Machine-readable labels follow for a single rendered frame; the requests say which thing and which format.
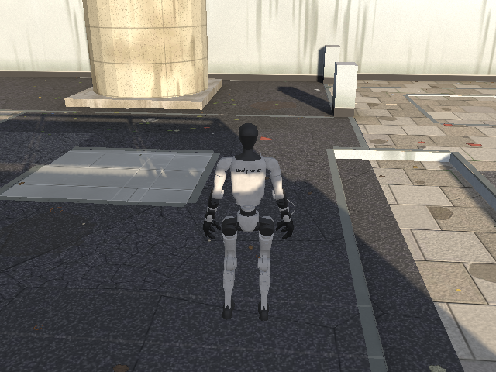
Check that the robot right forearm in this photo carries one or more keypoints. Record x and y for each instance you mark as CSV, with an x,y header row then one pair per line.
x,y
283,208

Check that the robot left hand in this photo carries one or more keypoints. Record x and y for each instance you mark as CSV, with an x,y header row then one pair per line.
x,y
207,226

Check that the robot left upper arm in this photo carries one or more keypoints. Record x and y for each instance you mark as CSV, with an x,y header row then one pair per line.
x,y
220,176

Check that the robot right upper arm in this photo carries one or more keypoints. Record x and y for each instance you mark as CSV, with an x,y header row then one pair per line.
x,y
275,176

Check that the robot right hand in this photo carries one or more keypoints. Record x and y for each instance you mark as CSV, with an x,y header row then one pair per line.
x,y
289,228

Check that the robot right shin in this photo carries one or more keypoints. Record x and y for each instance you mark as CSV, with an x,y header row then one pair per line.
x,y
264,283

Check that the robot left forearm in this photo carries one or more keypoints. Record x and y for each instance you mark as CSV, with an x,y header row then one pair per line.
x,y
212,208

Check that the left robot thigh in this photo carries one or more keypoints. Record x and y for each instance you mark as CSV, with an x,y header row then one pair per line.
x,y
229,233

